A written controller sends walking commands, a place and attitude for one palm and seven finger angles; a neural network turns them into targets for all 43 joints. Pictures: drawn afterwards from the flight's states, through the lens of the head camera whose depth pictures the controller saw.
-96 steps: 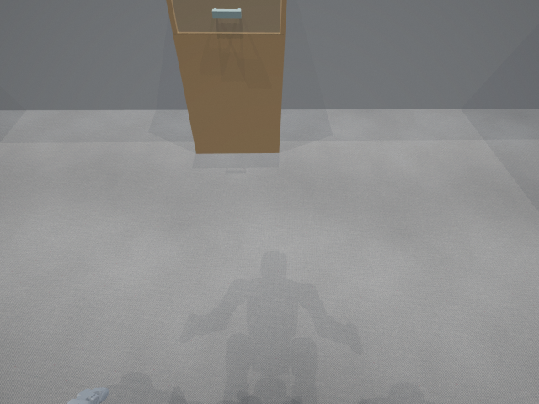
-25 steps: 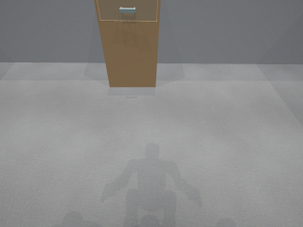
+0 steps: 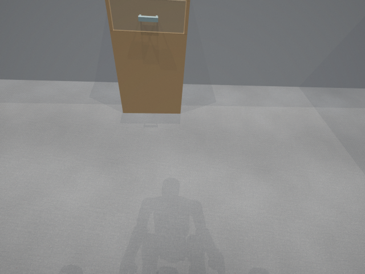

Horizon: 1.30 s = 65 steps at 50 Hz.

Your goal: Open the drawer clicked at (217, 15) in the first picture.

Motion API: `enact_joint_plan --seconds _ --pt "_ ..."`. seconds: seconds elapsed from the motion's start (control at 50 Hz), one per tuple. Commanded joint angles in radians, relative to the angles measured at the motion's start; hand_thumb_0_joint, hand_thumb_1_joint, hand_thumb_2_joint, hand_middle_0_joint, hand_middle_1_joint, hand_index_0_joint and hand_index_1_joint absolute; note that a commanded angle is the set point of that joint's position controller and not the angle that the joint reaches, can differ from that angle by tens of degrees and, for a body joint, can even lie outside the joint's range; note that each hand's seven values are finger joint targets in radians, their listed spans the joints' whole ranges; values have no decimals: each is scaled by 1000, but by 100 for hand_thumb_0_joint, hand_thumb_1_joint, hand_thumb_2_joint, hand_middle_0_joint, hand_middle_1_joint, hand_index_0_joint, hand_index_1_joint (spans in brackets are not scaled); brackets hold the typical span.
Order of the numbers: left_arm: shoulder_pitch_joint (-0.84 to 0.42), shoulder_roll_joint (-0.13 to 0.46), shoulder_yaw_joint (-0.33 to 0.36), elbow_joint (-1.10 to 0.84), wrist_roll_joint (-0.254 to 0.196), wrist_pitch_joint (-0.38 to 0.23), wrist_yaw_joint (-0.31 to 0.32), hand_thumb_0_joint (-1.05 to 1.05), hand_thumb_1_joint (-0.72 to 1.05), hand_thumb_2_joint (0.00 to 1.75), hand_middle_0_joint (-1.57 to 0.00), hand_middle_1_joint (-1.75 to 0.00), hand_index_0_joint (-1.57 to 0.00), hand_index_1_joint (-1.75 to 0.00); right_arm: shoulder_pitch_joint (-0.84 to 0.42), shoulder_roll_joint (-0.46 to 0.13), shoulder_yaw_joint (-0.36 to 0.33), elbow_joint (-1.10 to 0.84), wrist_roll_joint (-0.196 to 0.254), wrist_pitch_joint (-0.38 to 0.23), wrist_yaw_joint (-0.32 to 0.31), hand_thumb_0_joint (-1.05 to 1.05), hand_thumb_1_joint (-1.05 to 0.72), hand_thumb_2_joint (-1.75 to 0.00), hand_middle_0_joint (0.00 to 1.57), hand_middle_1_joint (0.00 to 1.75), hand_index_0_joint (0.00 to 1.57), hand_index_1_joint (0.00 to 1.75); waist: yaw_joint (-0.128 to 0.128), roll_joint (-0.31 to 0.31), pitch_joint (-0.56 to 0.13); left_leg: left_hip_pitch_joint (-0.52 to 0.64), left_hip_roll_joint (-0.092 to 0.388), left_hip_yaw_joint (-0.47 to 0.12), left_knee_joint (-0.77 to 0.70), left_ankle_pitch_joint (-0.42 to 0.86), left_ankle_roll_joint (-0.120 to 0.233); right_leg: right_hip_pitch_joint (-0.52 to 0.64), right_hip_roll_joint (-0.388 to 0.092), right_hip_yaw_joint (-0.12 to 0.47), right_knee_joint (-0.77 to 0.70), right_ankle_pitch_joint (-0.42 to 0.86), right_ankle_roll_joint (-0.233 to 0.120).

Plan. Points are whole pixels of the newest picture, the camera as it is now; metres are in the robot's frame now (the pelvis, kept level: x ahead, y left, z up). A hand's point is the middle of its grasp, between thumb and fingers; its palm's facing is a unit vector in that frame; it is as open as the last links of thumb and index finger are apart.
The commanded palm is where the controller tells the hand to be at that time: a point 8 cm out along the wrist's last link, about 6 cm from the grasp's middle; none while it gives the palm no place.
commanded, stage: walk to a spot facing it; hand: left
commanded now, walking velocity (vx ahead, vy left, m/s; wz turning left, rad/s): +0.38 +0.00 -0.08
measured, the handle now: (148, 17) +1.43 +0.28 +0.00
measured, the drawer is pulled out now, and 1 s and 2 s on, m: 0.00 0.00 0.00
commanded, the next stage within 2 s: turn to face it in 1.14 s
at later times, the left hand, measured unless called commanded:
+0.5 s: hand (141, 223) +0.29 +0.13 -0.16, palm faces +0.00 -0.98 -0.19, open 7.3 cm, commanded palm none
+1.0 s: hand (132, 189) +0.40 +0.17 -0.16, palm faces +0.06 -0.99 -0.15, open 7.4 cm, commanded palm none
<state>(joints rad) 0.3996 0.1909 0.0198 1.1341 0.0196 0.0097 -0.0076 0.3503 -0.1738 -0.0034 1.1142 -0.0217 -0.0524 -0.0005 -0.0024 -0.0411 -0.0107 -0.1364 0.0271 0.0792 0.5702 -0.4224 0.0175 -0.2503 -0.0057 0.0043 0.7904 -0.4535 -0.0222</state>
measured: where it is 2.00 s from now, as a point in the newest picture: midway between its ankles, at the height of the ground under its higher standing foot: (190, 203)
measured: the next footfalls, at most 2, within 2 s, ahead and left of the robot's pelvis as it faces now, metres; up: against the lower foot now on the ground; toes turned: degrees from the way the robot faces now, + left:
right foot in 0.32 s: +0.29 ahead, -0.14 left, +0.00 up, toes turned -9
left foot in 0.76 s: +0.44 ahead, +0.10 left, +0.00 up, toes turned +12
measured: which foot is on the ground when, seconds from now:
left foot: down 0.00-0.32, up 0.34-0.74, down 0.76-1.00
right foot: up 0.00-0.30, down 0.32-0.78, up 0.80-1.00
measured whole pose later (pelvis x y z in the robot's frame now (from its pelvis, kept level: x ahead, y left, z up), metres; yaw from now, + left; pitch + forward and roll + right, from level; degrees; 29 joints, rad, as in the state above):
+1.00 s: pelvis +0.41 +0.00 +0.02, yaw -1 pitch -1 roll +0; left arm 0.32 0.18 0.07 1.09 0.03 -0.01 -0.02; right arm 0.28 -0.16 -0.05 1.05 -0.02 -0.08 -0.02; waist 0.02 -0.04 0.04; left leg -0.14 0.05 0.22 0.39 -0.24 0.04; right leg -0.54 -0.12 -0.06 1.09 -0.25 0.01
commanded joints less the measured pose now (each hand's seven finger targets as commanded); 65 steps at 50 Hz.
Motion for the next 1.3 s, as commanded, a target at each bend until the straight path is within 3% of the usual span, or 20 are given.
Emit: enact_joint_plan --seconds 0.0,0.18,0.26,0.28,0.3,0.32,0.36,0.46,0.64,0.72,0.76,0.78,0.88,1.1,1.14,1.18,1.2,1.22,1.24,1.28 --pt "-239 74 28 -160 4 -57 -3 0 90 90 -20 -30 -20 -30 259 -142 -31 38 -3 -27 -38 0 -90 -90 20 30 20 30 -81 132 194 220 352 -382 -315 564 197 -527 -79 -4 362 -1 -7" --pt "-356 -8 22 -202 -4 -39 -31 0 90 90 -20 -30 -20 -30 252 -79 -34 70 -2 -42 -46 0 -90 -90 20 30 20 30 -44 190 191 108 211 -61 -395 639 120 -291 -48 -154 -68 268 -11" --pt "-104 53 47 -133 4 -51 -17 0 90 90 -20 -30 -20 -30 199 -126 -51 71 5 -35 -42 0 -90 -90 20 30 20 30 87 148 34 113 208 0 -69 934 85 67 16 -168 -195 283 -63" --pt "43 106 64 -89 11 -63 -10 0 90 90 -20 -30 -20 -30 191 -114 -50 66 10 -34 -35 0 -90 -90 20 30 20 30 149 104 -38 -36 175 13 144 798 50 313 -18 -121 -228 312 -79" --pt "163 215 93 -64 19 -75 7 0 90 90 -20 -30 -20 -30 237 -50 -42 46 23 -36 -21 0 -90 -90 20 30 20 30 177 -97 -164 -273 70 43 496 342 19 526 -285 213 -308 211 -162" --pt "191 280 102 -50 -1 -72 12 0 90 90 -20 -30 -20 -30 213 -19 -40 8 25 -33 -22 0 -90 -90 20 30 20 30 142 -168 -199 -429 -12 -25 807 -133 15 506 -487 575 -476 177 -245" --pt "-26 195 80 -109 -12 -61 17 0 90 90 -20 -30 -20 -30 90 -30 -59 -21 16 -17 -12 0 -90 -90 20 30 20 30 82 -27 -9 -466 98 -99 856 20 36 184 -430 454 -591 -149 -200" --pt "-143 83 43 -118 9 -81 26 0 90 90 -20 -30 -20 -30 144 20 -53 -11 -7 34 1 0 -90 -90 20 30 20 30 -48 -35 64 -332 150 -53 593 114 -15 -131 -298 81 -625 72 -131" --pt "-32 130 49 -86 8 -88 13 0 90 90 -20 -30 -20 -30 -163 -22 -55 -156 -2 10 35 0 -90 -90 20 30 20 30 19 -39 125 -332 111 26 139 199 -24 33 -283 31 -610 147 -136" --pt "-28 117 50 -82 2 -77 11 0 90 90 -20 -30 -20 -30 -14 -81 -67 -113 -6 -10 22 0 -90 -90 20 30 20 30 -64 87 63 42 57 69 -63 182 -2 -47 -199 -68 -327 302 -82" --pt "-42 38 33 -137 -6 -82 -5 0 90 90 -20 -30 -20 -30 216 -272 -110 -66 -15 -13 0 0 -90 -90 20 30 20 30 -128 416 -50 325 434 -488 -313 88 158 -385 -8 -166 269 -100 8" --pt "-104 78 41 -146 5 -78 4 0 90 90 -20 -30 -20 -30 194 -232 -98 -53 -10 -9 -9 0 -90 -90 20 30 20 30 -133 310 -25 250 444 -504 -353 22 169 -429 -42 -60 415 -101 -5" --pt "-48 18 46 -90 14 -45 -14 0 90 90 -20 -30 -20 -30 -9 -95 -60 -89 1 -37 -20 0 -90 -90 20 30 20 30 -2 130 53 17 305 -125 -391 214 104 -361 -139 -24 397 182 25" --pt "-274 -2 45 -158 8 -34 -24 0 90 90 -20 -30 -20 -30 98 -105 -71 -8 -8 -29 -19 0 -90 -90 20 30 20 30 -33 185 135 110 289 72 -351 464 102 -303 -103 -129 -109 282 18" --pt "-255 11 47 -152 10 -40 -23 0 90 90 -20 -30 -20 -30 101 -114 -70 2 -10 -22 -20 0 -90 -90 20 30 20 30 -18 178 123 106 289 87 -285 532 89 -204 -67 -157 -161 266 -3" --pt "-77 52 56 -95 14 -54 -17 0 90 90 -20 -30 -20 -30 79 -120 -67 4 -2 -17 -19 0 -90 -90 20 30 20 30 75 130 40 59 247 132 -43 686 52 58 -13 -191 -254 302 -27" --pt "68 123 75 -50 19 -68 -9 0 90 90 -20 -30 -20 -30 72 -103 -65 1 7 -20 -11 0 -90 -90 20 30 20 30 142 36 -55 -87 200 153 202 581 18 295 -97 -85 -274 342 -57" --pt "165 249 105 -30 17 -79 5 0 90 90 -20 -30 -20 -30 121 -27 -49 -31 20 -27 -9 0 -90 -90 20 30 20 30 145 -254 -180 -368 54 165 554 -4 -29 524 -403 340 -359 538 -170" --pt "170 275 99 -32 -8 -73 10 0 90 90 -20 -30 -20 -30 79 -58 -52 -49 24 -18 -17 0 -90 -90 20 30 20 30 138 -178 -195 -413 42 24 724 -185 -21 466 -483 413 -445 654 -237" --pt "-23 182 72 -83 -6 -70 23 0 90 90 -20 -30 -20 -30 21 -40 -56 -46 14 -1 -20 0 -90 -90 20 30 20 30 73 -108 -53 -428 109 -67 783 -46 -23 224 -432 281 -480 591 -188"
